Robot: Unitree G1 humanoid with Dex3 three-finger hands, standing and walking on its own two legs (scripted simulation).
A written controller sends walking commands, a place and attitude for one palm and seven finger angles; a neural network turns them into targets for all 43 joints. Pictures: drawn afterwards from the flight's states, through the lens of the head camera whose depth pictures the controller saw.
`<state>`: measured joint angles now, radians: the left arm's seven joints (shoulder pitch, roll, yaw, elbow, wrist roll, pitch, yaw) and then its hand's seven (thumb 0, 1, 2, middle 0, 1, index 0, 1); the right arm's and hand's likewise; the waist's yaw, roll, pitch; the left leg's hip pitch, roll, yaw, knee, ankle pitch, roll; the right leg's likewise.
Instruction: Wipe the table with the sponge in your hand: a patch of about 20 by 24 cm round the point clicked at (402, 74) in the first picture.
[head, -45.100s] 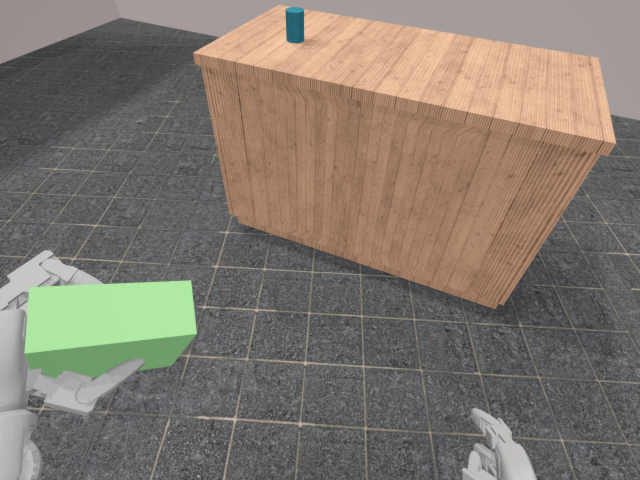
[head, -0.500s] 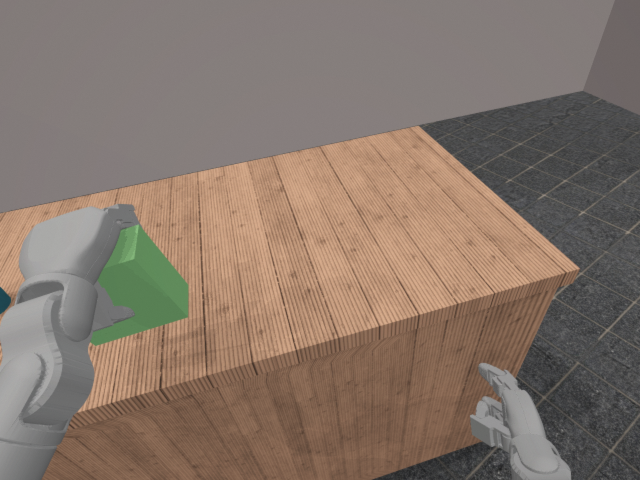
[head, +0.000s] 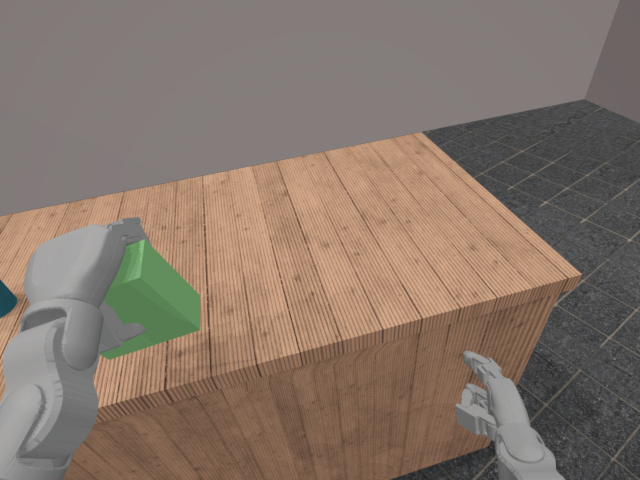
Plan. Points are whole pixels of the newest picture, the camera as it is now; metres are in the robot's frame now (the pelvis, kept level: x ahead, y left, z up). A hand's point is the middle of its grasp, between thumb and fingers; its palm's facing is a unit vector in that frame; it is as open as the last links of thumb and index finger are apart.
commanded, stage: bring the sponge back beside the body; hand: left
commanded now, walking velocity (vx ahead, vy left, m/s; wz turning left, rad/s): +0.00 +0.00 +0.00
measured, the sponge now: (136, 312) +0.23 +0.27 +0.14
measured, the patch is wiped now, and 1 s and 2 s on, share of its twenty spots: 1.00 1.00 1.00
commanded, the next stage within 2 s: step back with the hand held close in 0.82 s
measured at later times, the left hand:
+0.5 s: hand (110, 319) +0.19 +0.27 +0.17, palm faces +0.22 -0.13 -0.97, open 9.7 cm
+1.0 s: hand (122, 312) +0.20 +0.26 +0.17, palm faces +0.29 -0.46 -0.84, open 9.7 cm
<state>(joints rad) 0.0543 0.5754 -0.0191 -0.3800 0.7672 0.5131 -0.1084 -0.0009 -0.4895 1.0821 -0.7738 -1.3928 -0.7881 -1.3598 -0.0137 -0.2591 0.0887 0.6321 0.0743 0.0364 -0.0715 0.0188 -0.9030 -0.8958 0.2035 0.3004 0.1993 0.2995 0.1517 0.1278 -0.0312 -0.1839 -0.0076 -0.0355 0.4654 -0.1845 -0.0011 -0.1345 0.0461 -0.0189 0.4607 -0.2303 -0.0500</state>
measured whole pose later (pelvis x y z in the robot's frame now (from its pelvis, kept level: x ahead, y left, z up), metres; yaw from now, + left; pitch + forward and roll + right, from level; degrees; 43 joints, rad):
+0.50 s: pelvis +0.00 -0.01 +0.00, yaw +0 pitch -6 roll +0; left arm 0.23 0.59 0.03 -0.48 0.75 0.47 -0.08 0.00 -0.49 1.08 -0.77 -1.39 -0.79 -1.36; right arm 0.02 -0.27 0.07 0.63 0.06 0.01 -0.07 0.02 -0.90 -0.90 0.20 0.30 0.20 0.30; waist 0.15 0.14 -0.03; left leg -0.18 0.01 -0.04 0.49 -0.20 -0.01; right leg -0.13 0.06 -0.02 0.47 -0.24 -0.06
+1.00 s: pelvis +0.00 -0.01 +0.00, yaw +1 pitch -5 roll -1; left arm 0.21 0.54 0.13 -0.43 0.39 0.34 -0.04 0.00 -0.49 1.08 -0.77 -1.39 -0.79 -1.36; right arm 0.06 -0.27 0.07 0.58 0.06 0.01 -0.08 0.02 -0.90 -0.90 0.20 0.30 0.20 0.30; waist 0.13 0.13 -0.04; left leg -0.24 0.00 -0.06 0.54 -0.26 0.01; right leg -0.15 0.06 -0.04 0.47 -0.23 -0.06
